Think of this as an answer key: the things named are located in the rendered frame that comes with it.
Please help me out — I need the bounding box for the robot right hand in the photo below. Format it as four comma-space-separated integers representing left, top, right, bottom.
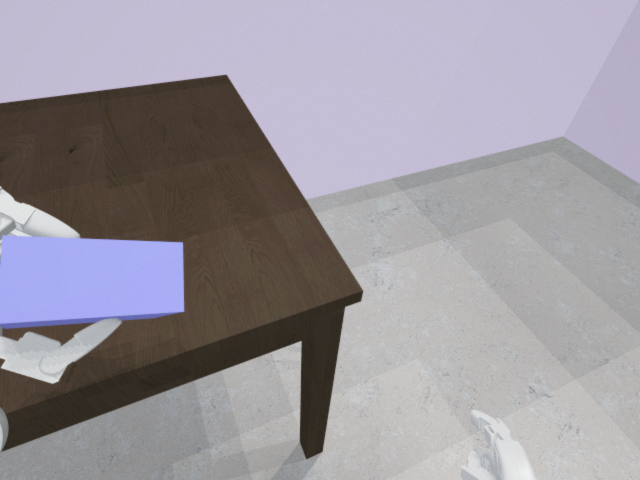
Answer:
461, 410, 536, 480

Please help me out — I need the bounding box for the sponge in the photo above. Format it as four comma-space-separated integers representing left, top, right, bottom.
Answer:
0, 235, 184, 329

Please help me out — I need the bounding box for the robot left hand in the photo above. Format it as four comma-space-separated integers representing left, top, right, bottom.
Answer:
0, 186, 122, 384

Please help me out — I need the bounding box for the table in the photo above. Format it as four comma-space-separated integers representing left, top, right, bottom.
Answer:
0, 75, 363, 459

